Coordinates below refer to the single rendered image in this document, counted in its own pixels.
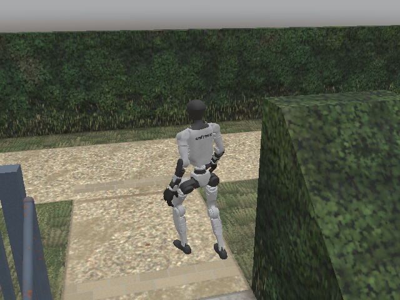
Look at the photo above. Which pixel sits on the robot left hand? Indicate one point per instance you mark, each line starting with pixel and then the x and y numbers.
pixel 168 196

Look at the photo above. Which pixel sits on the robot right hand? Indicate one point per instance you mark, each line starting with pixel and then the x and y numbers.
pixel 213 166

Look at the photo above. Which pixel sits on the robot right forearm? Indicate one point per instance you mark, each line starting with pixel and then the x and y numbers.
pixel 215 157

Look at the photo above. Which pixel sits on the robot right foot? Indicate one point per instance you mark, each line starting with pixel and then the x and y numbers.
pixel 222 253

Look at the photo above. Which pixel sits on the left robot upper arm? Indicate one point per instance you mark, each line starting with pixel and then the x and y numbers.
pixel 182 140

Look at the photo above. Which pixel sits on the robot left forearm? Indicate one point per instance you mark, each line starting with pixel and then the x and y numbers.
pixel 176 179

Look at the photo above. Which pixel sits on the right robot upper arm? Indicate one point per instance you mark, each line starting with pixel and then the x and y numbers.
pixel 219 148

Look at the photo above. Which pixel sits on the robot left thigh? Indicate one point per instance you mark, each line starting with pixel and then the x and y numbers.
pixel 185 187

